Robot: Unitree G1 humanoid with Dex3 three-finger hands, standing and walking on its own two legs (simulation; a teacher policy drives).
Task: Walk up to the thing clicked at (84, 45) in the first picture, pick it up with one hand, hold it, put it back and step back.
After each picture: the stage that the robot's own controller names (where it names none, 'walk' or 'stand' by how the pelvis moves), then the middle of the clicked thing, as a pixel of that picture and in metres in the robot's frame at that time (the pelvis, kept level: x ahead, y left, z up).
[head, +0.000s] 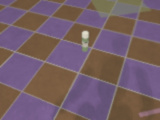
stand; (85, 41) +1.35 +0.00 -0.65
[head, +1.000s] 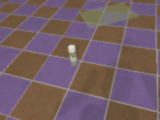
walk; (72, 55) +1.22 +0.22 -0.63
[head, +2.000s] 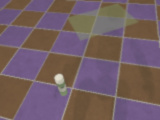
walk; (61, 85) +0.74 +0.29 -0.65
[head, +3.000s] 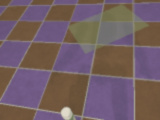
walk; (69, 118) +0.43 +0.23 -0.64
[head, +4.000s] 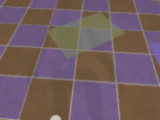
stand; out of the picture +0.39 +0.19 -0.63
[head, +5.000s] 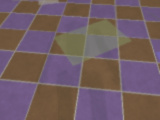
stand; out of the picture +0.37 +0.18 -0.66
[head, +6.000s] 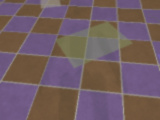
stand; out of the picture +0.37 +0.19 -0.66
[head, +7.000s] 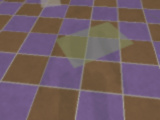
stand; out of the picture +0.35 +0.19 -0.66
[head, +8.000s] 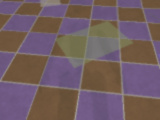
stand; out of the picture +0.35 +0.19 -0.66
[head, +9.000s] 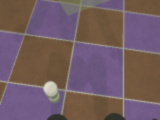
go down; (52, 93) +0.41 +0.17 -0.47
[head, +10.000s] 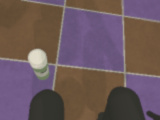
go down; (40, 66) +0.45 +0.19 -0.28
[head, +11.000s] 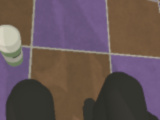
close in; (11, 49) +0.45 +0.21 -0.20
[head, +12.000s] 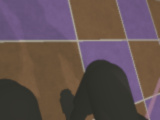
close; out of the picture +0.45 +0.24 -0.16
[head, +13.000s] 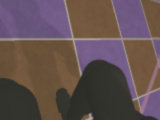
lift; out of the picture +0.44 +0.25 -0.16
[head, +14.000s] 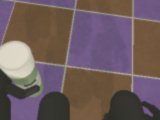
lift; (26, 75) +0.34 +0.19 -0.01
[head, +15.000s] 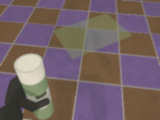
hold; (37, 91) +0.31 +0.16 +0.05
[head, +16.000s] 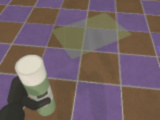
hold; (39, 89) +0.31 +0.16 +0.05
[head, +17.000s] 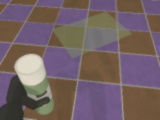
hold; (38, 89) +0.31 +0.16 +0.05
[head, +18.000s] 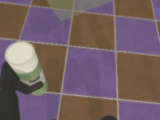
crouch; (31, 73) +0.38 +0.17 -0.01
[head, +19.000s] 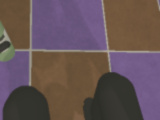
lower; out of the picture +0.48 +0.22 -0.07
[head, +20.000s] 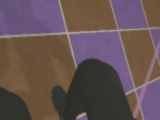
lower; out of the picture +0.47 +0.26 -0.16
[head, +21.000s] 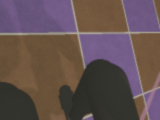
lower; out of the picture +0.46 +0.26 -0.16
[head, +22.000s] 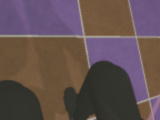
lower; out of the picture +0.43 +0.23 -0.17
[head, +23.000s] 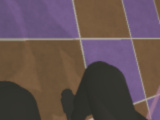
lower; out of the picture +0.43 +0.23 -0.17
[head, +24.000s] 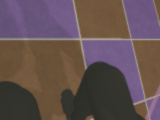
open; out of the picture +0.45 +0.23 -0.17
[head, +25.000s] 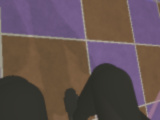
stand; out of the picture +0.43 +0.23 -0.18
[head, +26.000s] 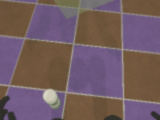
stand; (52, 100) +0.39 +0.17 -0.48
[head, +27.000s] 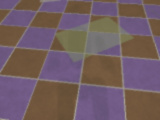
stand; out of the picture +0.36 +0.17 -0.60
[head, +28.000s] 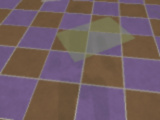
stand; out of the picture +0.36 +0.17 -0.60
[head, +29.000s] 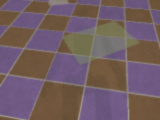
stand; out of the picture +0.37 +0.16 -0.64
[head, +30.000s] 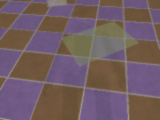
stand; out of the picture +0.36 +0.16 -0.66
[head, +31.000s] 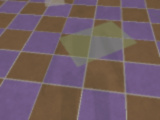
stand; out of the picture +0.35 +0.17 -0.66
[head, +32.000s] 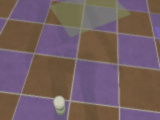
walk; (59, 106) +0.42 +0.13 -0.64
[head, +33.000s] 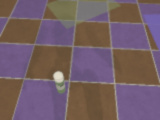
walk; (60, 83) +0.64 +0.21 -0.62
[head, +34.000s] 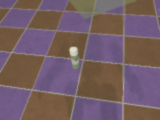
stand; (74, 58) +0.96 +0.18 -0.63
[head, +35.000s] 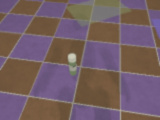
walk; (72, 65) +0.95 +0.14 -0.64
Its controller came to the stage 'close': yes
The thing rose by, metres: 0.68
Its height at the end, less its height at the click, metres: +0.00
